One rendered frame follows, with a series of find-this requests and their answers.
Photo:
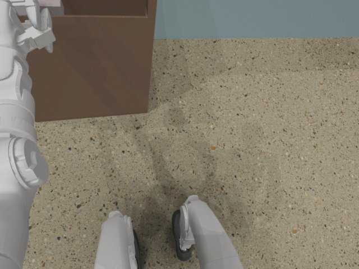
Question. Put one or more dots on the drawer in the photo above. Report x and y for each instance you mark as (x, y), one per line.
(105, 7)

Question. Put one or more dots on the right robot shin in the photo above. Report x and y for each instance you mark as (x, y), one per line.
(187, 239)

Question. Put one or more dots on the right robot thigh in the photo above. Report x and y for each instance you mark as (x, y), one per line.
(214, 248)

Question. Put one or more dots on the left robot forearm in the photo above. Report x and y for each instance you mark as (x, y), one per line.
(17, 105)

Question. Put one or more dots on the cabinet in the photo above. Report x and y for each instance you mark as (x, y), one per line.
(100, 66)

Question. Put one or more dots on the handle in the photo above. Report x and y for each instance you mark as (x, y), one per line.
(55, 7)

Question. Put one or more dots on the robot left upper arm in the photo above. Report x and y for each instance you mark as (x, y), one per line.
(22, 170)

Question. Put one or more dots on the left robot hand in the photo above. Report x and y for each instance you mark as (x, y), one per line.
(36, 32)

